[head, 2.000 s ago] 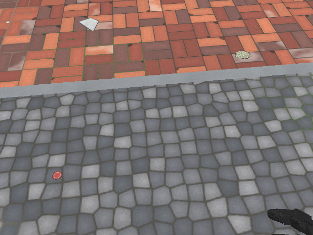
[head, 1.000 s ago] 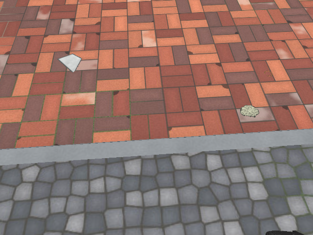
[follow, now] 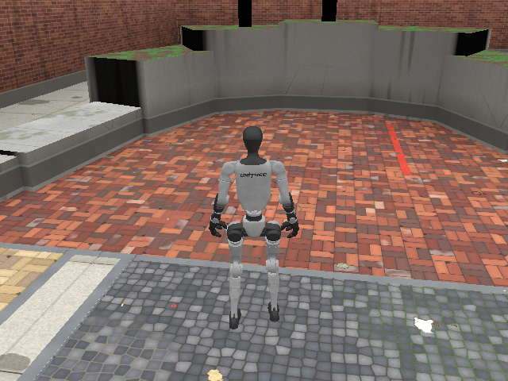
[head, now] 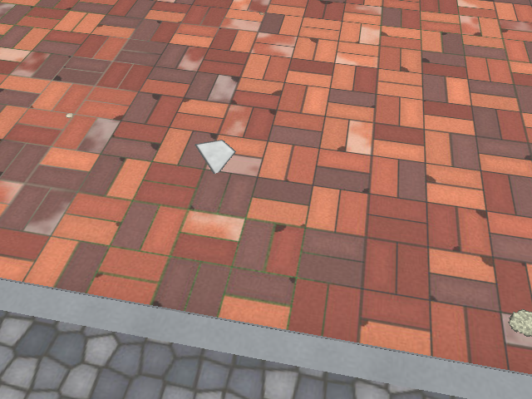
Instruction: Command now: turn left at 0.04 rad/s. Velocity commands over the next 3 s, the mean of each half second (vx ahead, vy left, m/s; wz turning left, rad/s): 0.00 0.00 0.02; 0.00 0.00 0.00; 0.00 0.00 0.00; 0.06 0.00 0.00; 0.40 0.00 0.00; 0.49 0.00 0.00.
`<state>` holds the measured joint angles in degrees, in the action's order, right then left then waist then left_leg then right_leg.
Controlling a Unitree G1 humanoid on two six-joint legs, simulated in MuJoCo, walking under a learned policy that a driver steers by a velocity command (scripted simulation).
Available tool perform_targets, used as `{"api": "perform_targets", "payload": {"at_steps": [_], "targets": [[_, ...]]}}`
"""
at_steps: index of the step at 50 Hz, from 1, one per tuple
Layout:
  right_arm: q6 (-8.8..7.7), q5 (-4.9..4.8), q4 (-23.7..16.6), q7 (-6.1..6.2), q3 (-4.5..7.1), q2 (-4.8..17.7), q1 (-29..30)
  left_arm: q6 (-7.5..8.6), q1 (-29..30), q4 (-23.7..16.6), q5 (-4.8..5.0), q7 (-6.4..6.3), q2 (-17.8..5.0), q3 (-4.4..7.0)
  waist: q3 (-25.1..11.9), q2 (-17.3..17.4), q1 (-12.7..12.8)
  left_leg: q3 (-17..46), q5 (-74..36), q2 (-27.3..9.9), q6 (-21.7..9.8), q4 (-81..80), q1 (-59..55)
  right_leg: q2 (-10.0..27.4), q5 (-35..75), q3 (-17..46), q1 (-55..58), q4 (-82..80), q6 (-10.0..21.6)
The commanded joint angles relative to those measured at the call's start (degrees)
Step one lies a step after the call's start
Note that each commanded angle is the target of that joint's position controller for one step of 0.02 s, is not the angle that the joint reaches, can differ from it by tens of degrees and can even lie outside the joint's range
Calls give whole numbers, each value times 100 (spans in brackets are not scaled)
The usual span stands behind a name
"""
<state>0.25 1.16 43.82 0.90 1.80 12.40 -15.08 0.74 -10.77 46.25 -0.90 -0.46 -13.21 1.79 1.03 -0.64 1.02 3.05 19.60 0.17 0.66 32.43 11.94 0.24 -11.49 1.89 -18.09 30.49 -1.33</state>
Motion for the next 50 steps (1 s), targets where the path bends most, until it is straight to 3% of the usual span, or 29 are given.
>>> {"api": "perform_targets", "payload": {"at_steps": [1,9,29,50], "targets": [[-134,-30,-294,47,153,664,-6,78,168,-240,23,-40,-538,155,14,336,-22,381,-207,-336,-213,-910,739,149,413,160,618,-236,137],[-155,-61,-93,56,139,553,-179,18,74,191,63,-104,-558,201,-89,93,-41,250,-801,-236,-220,-799,537,188,917,195,808,-169,97],[-167,-87,780,112,110,438,-492,-124,60,1223,101,-230,-497,229,88,103,-27,44,-985,-122,-173,-998,375,160,909,156,933,-339,95],[-160,-102,1500,121,-17,270,-829,-153,-178,1694,107,-254,-355,137,261,90,-46,-57,-737,-75,-166,-1157,392,100,669,93,843,-494,87]]}}
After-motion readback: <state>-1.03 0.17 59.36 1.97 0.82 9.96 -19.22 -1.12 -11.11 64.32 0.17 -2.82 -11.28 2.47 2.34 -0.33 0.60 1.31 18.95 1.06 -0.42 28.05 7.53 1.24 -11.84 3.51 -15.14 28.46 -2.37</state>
